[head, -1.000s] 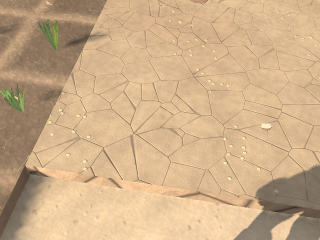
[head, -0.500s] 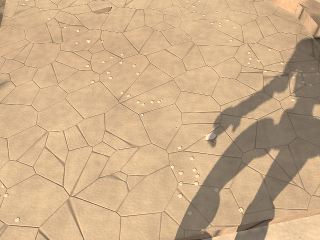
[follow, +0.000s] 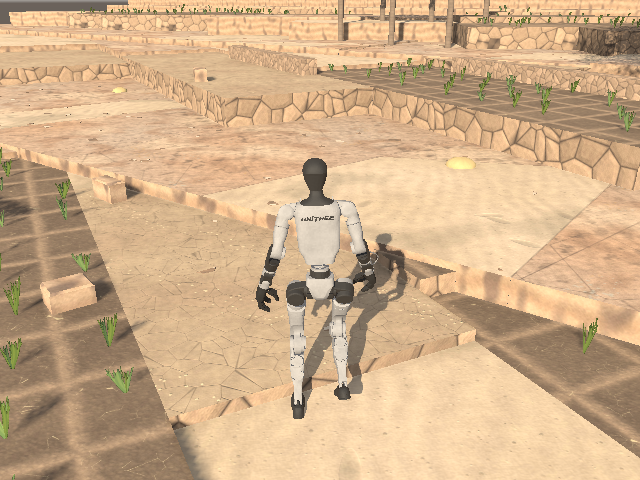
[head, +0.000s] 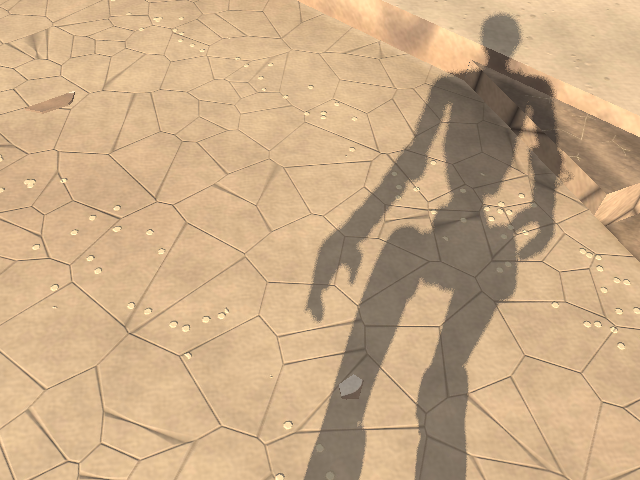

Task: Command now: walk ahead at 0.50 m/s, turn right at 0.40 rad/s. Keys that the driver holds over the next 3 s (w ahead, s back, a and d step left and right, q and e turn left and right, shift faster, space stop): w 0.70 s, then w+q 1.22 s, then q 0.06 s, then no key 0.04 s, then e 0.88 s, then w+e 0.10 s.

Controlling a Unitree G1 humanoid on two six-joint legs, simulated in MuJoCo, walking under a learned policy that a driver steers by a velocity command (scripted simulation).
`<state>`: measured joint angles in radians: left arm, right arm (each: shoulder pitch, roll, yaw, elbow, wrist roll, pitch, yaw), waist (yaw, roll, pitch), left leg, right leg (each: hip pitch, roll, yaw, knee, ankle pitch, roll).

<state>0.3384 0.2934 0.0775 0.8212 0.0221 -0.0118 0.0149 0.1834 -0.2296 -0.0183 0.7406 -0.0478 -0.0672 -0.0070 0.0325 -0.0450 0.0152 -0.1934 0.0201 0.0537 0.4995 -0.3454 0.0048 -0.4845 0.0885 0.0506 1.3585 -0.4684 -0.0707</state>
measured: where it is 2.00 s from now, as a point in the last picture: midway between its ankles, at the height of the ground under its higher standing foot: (301, 230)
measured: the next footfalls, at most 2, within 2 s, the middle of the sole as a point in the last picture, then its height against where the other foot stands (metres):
right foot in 0.28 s outside the picture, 0.08 m higher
left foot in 0.92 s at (307, 361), level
